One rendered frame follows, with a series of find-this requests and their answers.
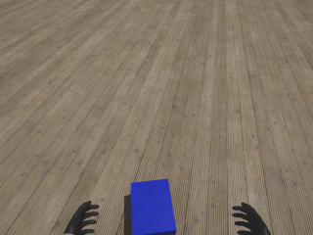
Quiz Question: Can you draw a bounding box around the carton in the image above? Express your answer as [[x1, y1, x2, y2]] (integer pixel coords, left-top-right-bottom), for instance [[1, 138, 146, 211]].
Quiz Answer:
[[130, 178, 177, 235]]

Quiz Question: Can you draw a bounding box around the left robot hand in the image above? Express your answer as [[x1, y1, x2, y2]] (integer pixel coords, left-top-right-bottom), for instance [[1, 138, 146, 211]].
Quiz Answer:
[[64, 201, 99, 235]]

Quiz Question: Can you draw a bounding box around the right robot hand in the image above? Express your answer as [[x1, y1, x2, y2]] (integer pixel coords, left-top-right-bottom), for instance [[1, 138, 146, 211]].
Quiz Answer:
[[232, 202, 271, 235]]

